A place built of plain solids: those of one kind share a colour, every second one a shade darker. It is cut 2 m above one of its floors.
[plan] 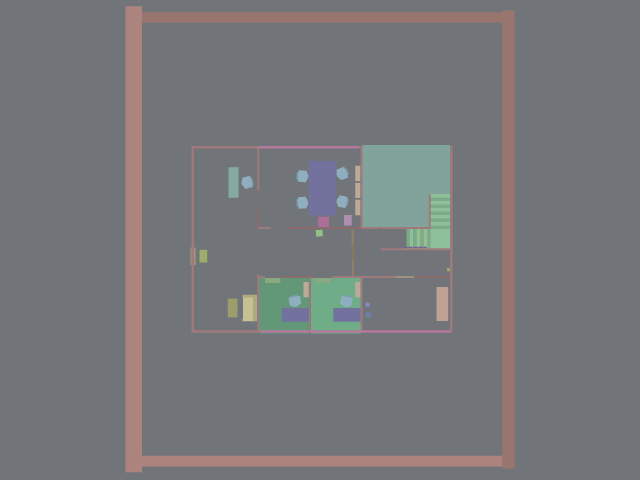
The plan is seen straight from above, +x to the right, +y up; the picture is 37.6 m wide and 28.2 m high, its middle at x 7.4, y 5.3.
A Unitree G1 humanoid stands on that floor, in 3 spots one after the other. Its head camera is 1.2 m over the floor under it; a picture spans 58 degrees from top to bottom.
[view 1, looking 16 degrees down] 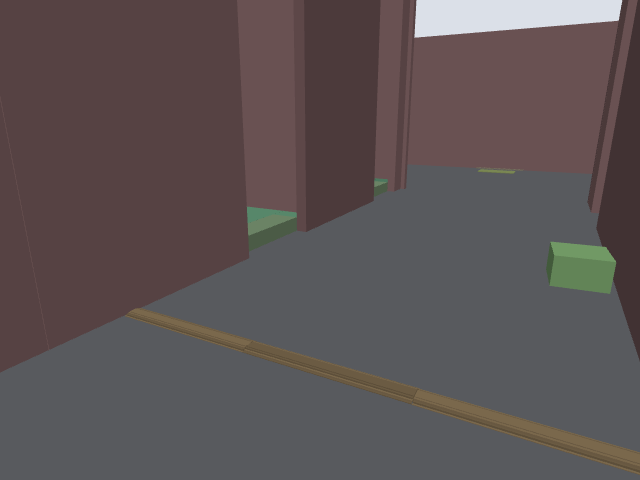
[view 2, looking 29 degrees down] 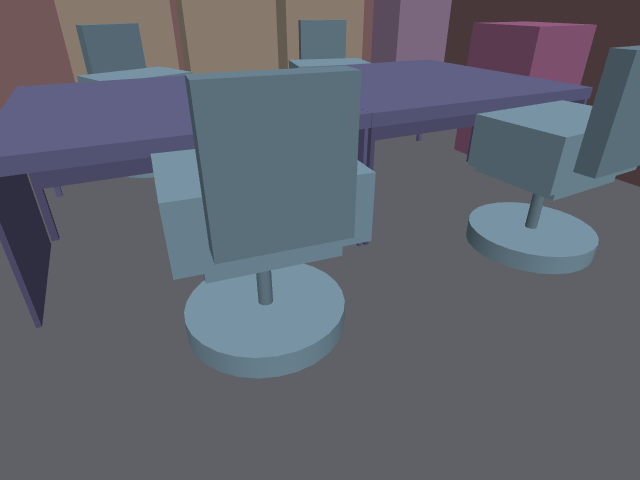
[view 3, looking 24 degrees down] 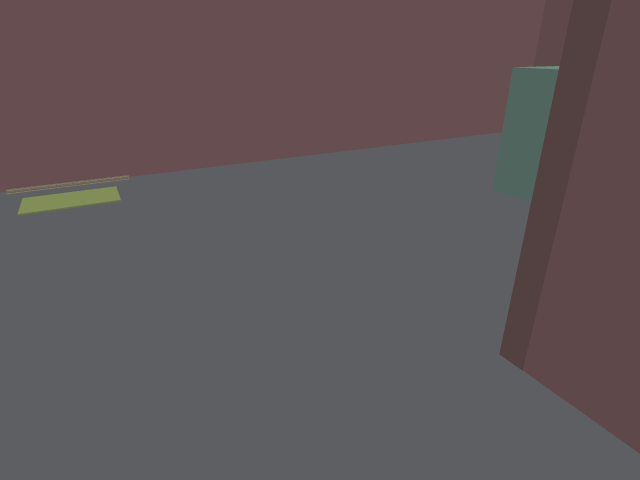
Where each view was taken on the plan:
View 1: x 10.98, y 5.43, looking -152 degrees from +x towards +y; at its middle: ground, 4.35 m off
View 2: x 4.97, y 9.48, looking -26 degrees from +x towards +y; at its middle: task_chair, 1.33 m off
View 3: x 4.67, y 4.57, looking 152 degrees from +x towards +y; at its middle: ground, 2.95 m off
